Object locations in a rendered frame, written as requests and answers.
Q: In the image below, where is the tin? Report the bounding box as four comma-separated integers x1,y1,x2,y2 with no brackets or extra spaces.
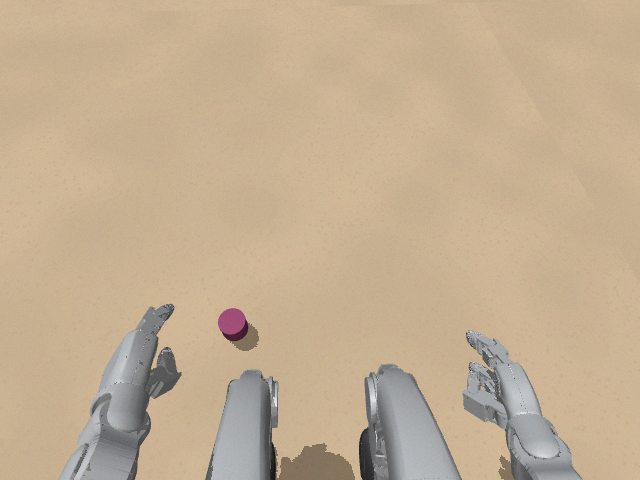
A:
218,308,248,341

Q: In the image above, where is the left robot arm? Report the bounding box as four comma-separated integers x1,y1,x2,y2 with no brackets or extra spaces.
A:
58,383,151,480

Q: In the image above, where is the right robot hand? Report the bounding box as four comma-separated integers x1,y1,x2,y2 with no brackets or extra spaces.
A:
462,330,543,432

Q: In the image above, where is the left robot hand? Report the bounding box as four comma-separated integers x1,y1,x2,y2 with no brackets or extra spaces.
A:
98,304,182,399

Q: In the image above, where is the right robot arm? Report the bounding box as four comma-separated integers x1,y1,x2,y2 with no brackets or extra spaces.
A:
506,414,583,480

